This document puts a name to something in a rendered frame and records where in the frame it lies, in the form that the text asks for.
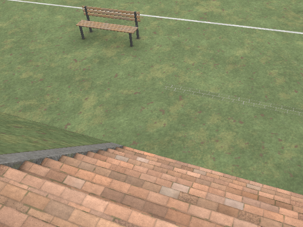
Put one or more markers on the stairs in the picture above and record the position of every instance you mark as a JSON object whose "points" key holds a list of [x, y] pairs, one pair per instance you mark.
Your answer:
{"points": [[128, 187]]}

